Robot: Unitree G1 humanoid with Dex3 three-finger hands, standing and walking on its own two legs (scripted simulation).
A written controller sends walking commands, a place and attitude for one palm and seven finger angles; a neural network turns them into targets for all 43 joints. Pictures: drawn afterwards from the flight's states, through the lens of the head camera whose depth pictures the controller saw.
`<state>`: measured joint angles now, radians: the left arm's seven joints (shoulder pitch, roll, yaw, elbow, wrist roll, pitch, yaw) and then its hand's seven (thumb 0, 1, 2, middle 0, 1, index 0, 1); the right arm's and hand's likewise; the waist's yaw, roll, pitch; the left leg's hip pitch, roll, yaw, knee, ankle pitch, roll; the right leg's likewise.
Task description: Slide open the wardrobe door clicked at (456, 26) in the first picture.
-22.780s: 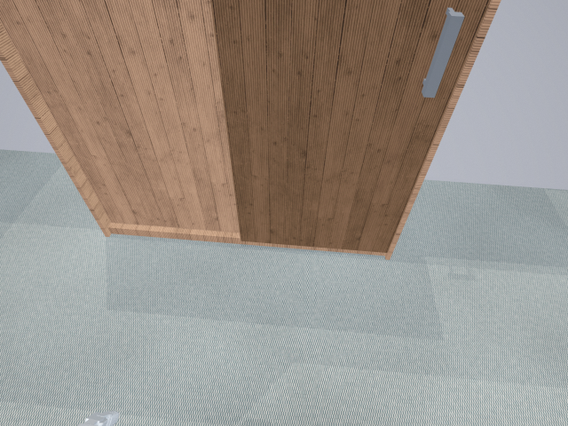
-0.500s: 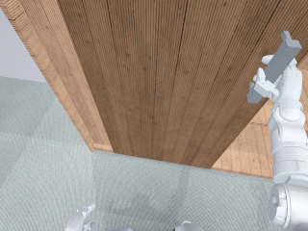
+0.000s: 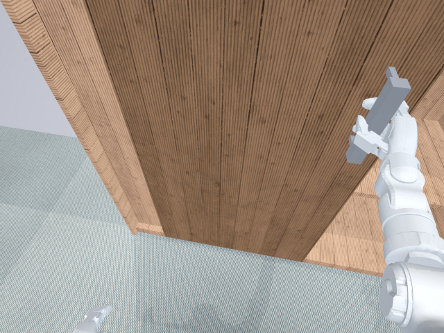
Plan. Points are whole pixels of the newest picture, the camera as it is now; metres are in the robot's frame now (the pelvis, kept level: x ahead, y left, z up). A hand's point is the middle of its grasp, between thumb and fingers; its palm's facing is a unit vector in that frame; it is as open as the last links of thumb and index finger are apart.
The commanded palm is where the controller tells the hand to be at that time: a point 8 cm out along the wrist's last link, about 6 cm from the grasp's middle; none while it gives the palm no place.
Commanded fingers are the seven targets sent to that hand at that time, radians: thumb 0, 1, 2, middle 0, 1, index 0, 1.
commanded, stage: loosen the grip on the handle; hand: right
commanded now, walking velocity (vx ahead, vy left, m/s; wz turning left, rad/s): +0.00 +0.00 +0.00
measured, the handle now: (371, 118) +0.49 -0.24 +0.13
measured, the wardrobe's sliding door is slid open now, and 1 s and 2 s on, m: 0.45 0.45 0.45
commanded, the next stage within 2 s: slip the hand off the handle in 0.56 s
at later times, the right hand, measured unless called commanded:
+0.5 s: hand (362, 137) +0.45 -0.22 +0.12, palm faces +0.27 +0.95 -0.14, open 13.7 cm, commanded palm +0.40 -0.25 +0.13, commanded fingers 0.00 0.55 -0.20 0.25 1.15 0.25 1.15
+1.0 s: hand (392, 144) +0.43 -0.27 +0.12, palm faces +0.30 +0.94 -0.14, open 14.7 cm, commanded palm +0.40 -0.31 +0.13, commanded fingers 0.00 0.55 -0.20 0.25 1.15 0.25 1.15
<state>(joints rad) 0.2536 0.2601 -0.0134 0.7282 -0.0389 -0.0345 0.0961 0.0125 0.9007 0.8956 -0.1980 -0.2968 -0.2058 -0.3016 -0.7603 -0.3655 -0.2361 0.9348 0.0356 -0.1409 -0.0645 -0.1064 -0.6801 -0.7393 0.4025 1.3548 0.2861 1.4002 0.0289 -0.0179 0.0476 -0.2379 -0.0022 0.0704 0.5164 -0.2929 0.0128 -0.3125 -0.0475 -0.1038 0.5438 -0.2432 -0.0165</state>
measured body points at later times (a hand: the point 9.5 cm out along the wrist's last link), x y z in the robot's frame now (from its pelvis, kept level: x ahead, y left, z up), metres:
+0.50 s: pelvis -0.01 +0.00 -0.01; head +0.03 -0.01 +0.44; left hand +0.03 +0.28 -0.12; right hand +0.43 -0.27 +0.13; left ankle -0.01 +0.11 -0.73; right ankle +0.03 -0.11 -0.73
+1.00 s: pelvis +0.00 -0.01 -0.01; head +0.03 -0.01 +0.44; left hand +0.10 +0.26 -0.11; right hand +0.41 -0.31 +0.13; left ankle -0.01 +0.11 -0.73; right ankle +0.03 -0.11 -0.73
